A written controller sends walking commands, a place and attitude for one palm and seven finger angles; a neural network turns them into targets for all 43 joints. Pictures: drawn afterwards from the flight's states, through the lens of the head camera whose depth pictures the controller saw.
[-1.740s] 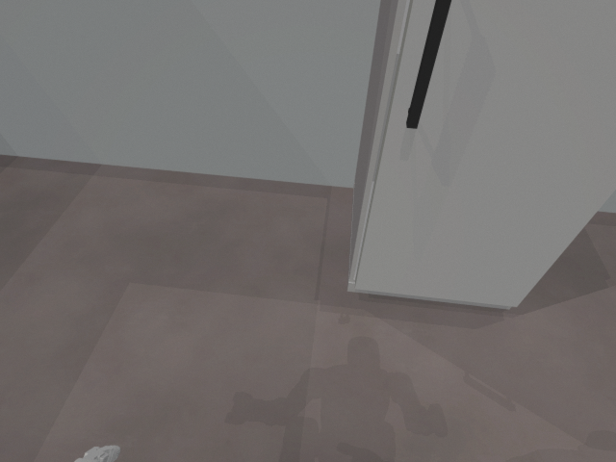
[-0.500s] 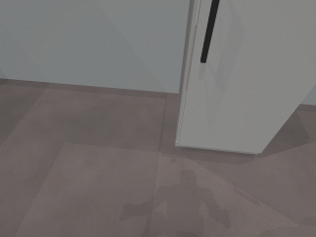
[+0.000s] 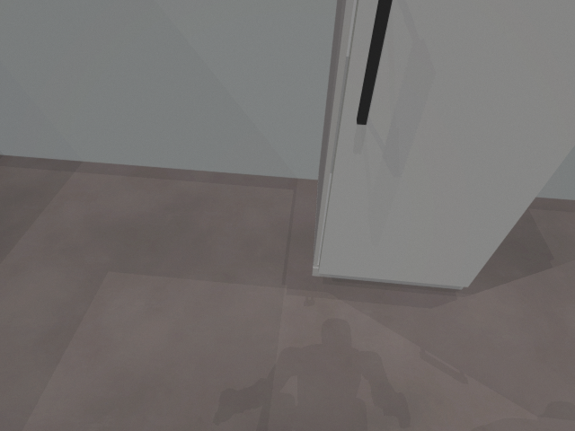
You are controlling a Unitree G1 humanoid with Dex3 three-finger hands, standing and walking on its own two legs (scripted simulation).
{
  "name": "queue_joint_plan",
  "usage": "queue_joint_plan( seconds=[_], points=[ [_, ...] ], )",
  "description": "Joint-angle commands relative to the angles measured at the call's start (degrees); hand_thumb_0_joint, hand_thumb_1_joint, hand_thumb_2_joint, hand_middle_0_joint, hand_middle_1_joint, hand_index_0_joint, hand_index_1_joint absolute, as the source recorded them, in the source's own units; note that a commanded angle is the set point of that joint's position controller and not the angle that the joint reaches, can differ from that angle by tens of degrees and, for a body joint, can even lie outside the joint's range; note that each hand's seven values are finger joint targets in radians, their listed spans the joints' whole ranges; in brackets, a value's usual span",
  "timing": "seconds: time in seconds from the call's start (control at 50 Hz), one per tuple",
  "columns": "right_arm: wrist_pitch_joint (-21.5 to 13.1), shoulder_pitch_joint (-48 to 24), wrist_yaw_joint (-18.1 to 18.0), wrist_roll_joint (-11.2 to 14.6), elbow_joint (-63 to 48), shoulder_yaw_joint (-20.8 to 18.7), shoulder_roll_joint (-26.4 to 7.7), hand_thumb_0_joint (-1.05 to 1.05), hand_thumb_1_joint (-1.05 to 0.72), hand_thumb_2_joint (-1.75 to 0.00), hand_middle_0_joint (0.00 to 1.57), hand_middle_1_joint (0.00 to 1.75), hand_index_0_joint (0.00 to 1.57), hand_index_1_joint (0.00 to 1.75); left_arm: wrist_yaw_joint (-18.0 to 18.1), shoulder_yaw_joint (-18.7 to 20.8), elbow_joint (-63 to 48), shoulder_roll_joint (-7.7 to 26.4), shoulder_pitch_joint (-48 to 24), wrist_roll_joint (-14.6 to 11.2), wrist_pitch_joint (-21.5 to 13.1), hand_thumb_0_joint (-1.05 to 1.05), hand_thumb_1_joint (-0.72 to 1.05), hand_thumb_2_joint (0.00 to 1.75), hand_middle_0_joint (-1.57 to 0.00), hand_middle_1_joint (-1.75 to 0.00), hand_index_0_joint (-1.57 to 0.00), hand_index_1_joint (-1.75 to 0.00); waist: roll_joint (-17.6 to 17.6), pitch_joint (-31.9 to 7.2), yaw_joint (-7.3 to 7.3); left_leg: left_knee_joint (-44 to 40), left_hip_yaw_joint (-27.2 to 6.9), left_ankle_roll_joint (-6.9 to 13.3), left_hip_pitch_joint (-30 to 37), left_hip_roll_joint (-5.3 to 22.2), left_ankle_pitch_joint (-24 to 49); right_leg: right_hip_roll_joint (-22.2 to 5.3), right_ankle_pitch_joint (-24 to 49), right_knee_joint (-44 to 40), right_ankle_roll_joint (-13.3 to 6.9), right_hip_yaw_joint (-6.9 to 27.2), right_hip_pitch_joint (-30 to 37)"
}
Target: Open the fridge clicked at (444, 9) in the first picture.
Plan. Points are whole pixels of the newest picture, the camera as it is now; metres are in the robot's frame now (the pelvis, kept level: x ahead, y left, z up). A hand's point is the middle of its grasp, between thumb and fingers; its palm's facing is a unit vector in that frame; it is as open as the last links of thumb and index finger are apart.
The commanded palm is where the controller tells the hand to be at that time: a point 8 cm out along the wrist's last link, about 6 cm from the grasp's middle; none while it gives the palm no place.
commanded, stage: take the last steps up to it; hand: left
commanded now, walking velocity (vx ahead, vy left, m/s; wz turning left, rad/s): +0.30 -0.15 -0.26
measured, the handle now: (373, 52) +0.79 -0.12 +0.19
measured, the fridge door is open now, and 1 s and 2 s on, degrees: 0 0 0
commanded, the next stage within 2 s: come to a stop and stand still in 0.76 s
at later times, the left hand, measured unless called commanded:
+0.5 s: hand out of the picture +0.05 +0.10 -0.18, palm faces +0.00 -0.99 -0.11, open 7.4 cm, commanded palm none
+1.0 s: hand (264, 288) +0.43 +0.08 -0.17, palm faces -0.19 -0.96 -0.19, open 7.4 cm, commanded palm none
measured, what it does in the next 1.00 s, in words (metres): walks ahead: left foot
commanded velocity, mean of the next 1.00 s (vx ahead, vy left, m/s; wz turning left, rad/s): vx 0.15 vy -0.10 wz -0.10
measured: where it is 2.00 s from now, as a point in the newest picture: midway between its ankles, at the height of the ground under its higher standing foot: outside the picture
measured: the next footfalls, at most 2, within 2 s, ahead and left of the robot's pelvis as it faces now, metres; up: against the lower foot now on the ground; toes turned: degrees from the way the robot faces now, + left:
left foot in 0.58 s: +0.31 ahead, +0.04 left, +0.00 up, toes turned +3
right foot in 1.02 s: +0.40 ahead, -0.27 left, +0.00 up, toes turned -16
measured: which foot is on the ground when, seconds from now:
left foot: down 0.00-0.16, up 0.18-0.56, down 0.58-1.00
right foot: down 0.00-0.58, up 0.60-1.00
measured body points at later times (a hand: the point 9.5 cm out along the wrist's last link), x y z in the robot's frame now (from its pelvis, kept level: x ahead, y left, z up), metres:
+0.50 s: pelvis +0.14 -0.05 -0.01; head +0.16 -0.03 +0.44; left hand +0.06 +0.16 -0.17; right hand +0.19 -0.28 -0.15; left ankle +0.23 +0.05 -0.71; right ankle +0.02 -0.12 -0.74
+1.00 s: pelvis +0.30 -0.09 +0.00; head +0.33 -0.09 +0.44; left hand +0.44 +0.13 -0.15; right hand +0.21 -0.31 -0.15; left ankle +0.27 +0.04 -0.74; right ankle +0.36 -0.26 -0.72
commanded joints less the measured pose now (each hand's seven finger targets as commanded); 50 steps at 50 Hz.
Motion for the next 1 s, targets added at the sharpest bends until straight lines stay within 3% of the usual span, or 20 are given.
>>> queue_joint_plan(
  seconds=[0.0,0.06,0.1,0.12,0.14,0.16,0.22,0.28,0.46,0.52,0.54,0.56,0.58,0.62,0.66,0.72,0.82,0.92,0.96,0.98],
  points=[
    [-1.06,4.73,-1.28,-0.37,-3.08,-4.14,-11.98,0.00,-0.90,-0.90,0.20,0.30,0.20,0.30,-0.99,1.90,-5.06,4.32,2.08,0.67,-0.45,0.00,0.90,0.90,-0.20,-0.30,-0.20,-0.30,8.19,6.06,-1.99,-10.44,-16.96,8.07,0.51,16.36,-17.79,0.45,-8.26,10.41,-0.46,-2.05,-16.27],
    [-2.17,7.59,-1.88,-0.63,-3.08,-5.12,-11.19,0.00,-0.90,-0.90,0.20,0.30,0.20,0.30,-1.85,2.82,-7.50,2.46,0.23,0.59,-1.07,0.00,0.90,0.90,-0.20,-0.30,-0.20,-0.30,9.06,4.99,-2.67,-7.68,-15.60,10.77,4.19,20.45,0.52,-2.79,-12.27,14.36,-0.38,-2.12,-19.37],
    [-2.45,4.86,-2.15,-0.57,-3.58,-4.97,-9.70,0.00,-0.90,-0.90,0.20,0.30,0.20,0.30,-2.18,3.39,-5.64,1.09,6.86,0.57,-1.52,0.00,0.90,0.90,-0.20,-0.30,-0.20,-0.30,7.58,2.56,0.94,0.90,-7.00,6.94,-3.27,16.76,5.33,-2.17,-5.39,5.34,-0.70,-4.45,-5.83],
    [-2.43,3.83,-1.97,-0.43,-3.91,-4.68,-7.70,0.00,-0.90,-0.90,0.20,0.30,0.20,0.30,-1.94,3.96,-3.33,2.12,13.74,0.82,-1.90,0.00,0.90,0.90,-0.20,-0.30,-0.20,-0.30,1.29,0.27,4.10,12.01,-1.07,3.84,-11.99,11.51,1.20,-2.28,-1.31,-2.23,-1.54,-2.96,6.50],
    [-2.54,3.22,-1.48,0.33,-6.01,-3.40,-2.04,0.00,-0.90,-0.90,0.20,0.30,0.20,0.30,-0.72,5.34,-1.28,8.55,20.38,1.20,-2.69,0.00,0.90,0.90,-0.20,-0.30,-0.20,-0.30,-19.78,-0.97,5.88,30.93,8.05,-0.08,-28.54,2.25,-12.89,-16.55,-2.70,-11.58,-6.51,19.48,16.73],
    [-2.79,-1.59,-1.33,0.11,-7.92,-3.47,-3.23,0.00,-0.90,-0.90,0.20,0.30,0.20,0.30,0.17,4.99,-0.24,7.97,23.98,0.04,-2.84,0.00,0.90,0.90,-0.20,-0.30,-0.20,-0.30,-16.60,1.88,7.63,38.76,2.25,0.76,-32.12,2.56,-18.47,-20.50,1.20,-14.30,-10.22,26.62,12.48],
    [-2.60,-2.42,-0.61,-0.32,-7.02,-4.10,-0.75,0.00,-0.90,-0.90,0.20,0.30,0.20,0.30,1.20,3.35,-1.61,1.98,16.84,0.66,-3.38,0.00,0.90,0.90,-0.20,-0.30,-0.20,-0.30,-1.46,6.80,2.61,45.52,0.06,0.18,-32.83,6.27,-9.40,-17.54,0.41,-14.07,-14.11,20.05,3.73],
    [-1.98,1.54,-0.25,-0.53,-5.46,-4.19,1.75,0.00,-0.90,-0.90,0.20,0.30,0.20,0.30,1.64,2.80,-1.41,-0.50,15.86,0.81,-4.27,0.00,0.90,0.90,-0.20,-0.30,-0.20,-0.30,-2.72,4.16,0.01,42.34,1.99,-0.81,-30.22,6.47,-4.48,-13.84,10.15,-13.27,-12.25,11.53,3.38],
    [-2.94,-3.09,-0.04,0.08,-7.84,-4.19,4.43,0.00,-0.90,-0.90,0.20,0.30,0.20,0.30,2.06,2.86,1.56,-1.92,18.17,1.08,-3.95,0.00,0.90,0.90,-0.20,-0.30,-0.20,-0.30,-5.40,4.96,0.43,20.44,6.12,1.07,-23.68,4.90,-1.97,-11.45,25.12,-9.52,-10.65,5.93,5.92],
    [-3.61,11.06,-1.67,-0.31,-3.23,-5.01,2.88,0.00,-0.90,-0.90,0.20,0.30,0.20,0.30,1.52,3.24,1.01,-1.56,15.73,0.48,-3.75,0.00,0.90,0.90,-0.20,-0.30,-0.20,-0.30,-2.60,-0.08,-6.24,8.83,8.68,2.60,-1.09,1.46,5.49,-6.61,36.74,7.56,-7.73,1.51,-0.77],
    [-3.96,19.61,-2.45,-0.95,-1.18,-6.21,-1.94,0.00,-0.90,-0.90,0.20,0.30,0.20,0.30,1.11,3.36,0.37,-3.68,16.99,0.24,-3.65,0.00,0.90,0.90,-0.20,-0.30,-0.20,-0.30,4.03,-5.76,-8.87,4.40,-4.25,5.78,12.42,10.72,4.51,-3.18,23.83,21.49,-5.18,-0.37,-10.12],
    [-3.95,24.20,-2.77,-1.30,-0.09,-7.27,-8.03,0.00,-0.90,-0.90,0.20,0.30,0.20,0.30,0.28,3.11,-1.52,-6.61,19.28,-0.15,-3.32,0.00,0.90,0.90,-0.20,-0.30,-0.20,-0.30,18.86,-8.98,-7.80,-5.22,-29.50,13.40,18.74,29.68,4.29,3.26,-12.83,41.85,-2.26,-4.73,-23.48],
    [-3.38,20.71,-2.86,-0.36,-0.71,-6.66,-7.48,0.00,-0.90,-0.90,0.20,0.30,0.20,0.30,0.48,3.36,-2.57,-3.27,15.92,0.78,-2.84,0.00,0.90,0.90,-0.20,-0.30,-0.20,-0.30,11.22,-6.71,-7.01,-11.51,-33.65,14.95,9.62,32.16,-9.90,1.01,-16.13,49.82,-2.82,0.80,-24.12],
    [-3.85,11.44,-2.77,-0.45,-3.21,-5.29,-1.70,0.00,-0.90,-0.90,0.20,0.30,0.20,0.30,-0.42,3.91,-3.53,-4.42,10.16,1.47,-2.29,0.00,0.90,0.90,-0.20,-0.30,-0.20,-0.30,5.77,4.97,-3.30,-14.59,-24.75,11.44,-5.25,26.71,-15.18,-4.49,-5.98,52.03,-1.85,1.27,-27.12],
    [-4.62,7.81,-2.83,-0.57,-3.72,-4.43,1.25,0.00,-0.90,-0.90,0.20,0.30,0.20,0.30,-1.05,3.98,-2.65,-6.44,13.07,1.75,-1.10,0.00,0.90,0.90,-0.20,-0.30,-0.20,-0.30,5.54,4.56,0.27,-13.43,-13.15,9.28,-9.47,22.56,-6.81,-6.02,-1.87,47.79,-0.61,0.57,-23.71],
    [-5.00,8.74,-2.54,-0.71,-3.72,-4.70,1.48,0.00,-0.90,-0.90,0.20,0.30,0.20,0.30,-1.19,4.01,-2.99,-7.73,13.35,1.71,-0.03,0.00,0.90,0.90,-0.20,-0.30,-0.20,-0.30,6.38,2.19,0.72,-10.88,-0.63,8.11,-9.71,17.98,6.09,-6.63,2.03,39.97,1.06,-2.13,-21.20],
    [-4.18,12.19,-2.06,-0.78,-3.08,-5.22,-0.81,0.00,-0.90,-0.90,0.20,0.30,0.20,0.30,-1.51,3.77,-5.94,-6.62,4.47,1.43,0.36,0.00,0.90,0.90,-0.20,-0.30,-0.20,-0.30,8.12,4.24,-1.53,-11.32,1.88,8.29,-5.72,17.31,9.50,-7.77,4.93,26.05,2.85,-5.05,-22.81],
    [-2.53,12.02,-2.12,-0.86,-3.13,-5.30,-1.75,0.00,-0.90,-0.90,0.20,0.30,0.20,0.30,-0.23,2.95,-7.13,-6.20,1.11,0.70,-0.38,0.00,0.90,0.90,-0.20,-0.30,-0.20,-0.30,11.16,2.06,-2.05,-1.95,5.18,6.58,-2.78,15.83,27.45,-4.74,5.38,10.03,2.13,-7.78,-12.04],
    [-2.02,12.47,-1.85,-0.43,-2.77,-5.14,-0.81,0.00,-0.90,-0.90,0.20,0.30,0.20,0.30,0.61,3.32,-5.68,-3.40,6.14,0.80,-1.33,0.00,0.90,0.90,-0.20,-0.30,-0.20,-0.30,6.89,-0.63,0.55,4.85,6.03,3.16,-4.37,12.50,22.07,-4.53,15.07,-0.09,1.94,-8.08,-1.86],
    [-1.79,14.94,-1.55,-0.02,-2.63,-4.92,1.80,0.00,-0.90,-0.90,0.20,0.30,0.20,0.30,1.37,3.99,-5.31,1.11,8.06,1.12,-2.10,0.00,0.90,0.90,-0.20,-0.30,-0.20,-0.30,-0.85,-3.60,0.91,12.00,7.22,0.57,-9.75,9.44,8.07,-11.49,33.02,-0.14,0.69,-1.90,5.75]
  ],
)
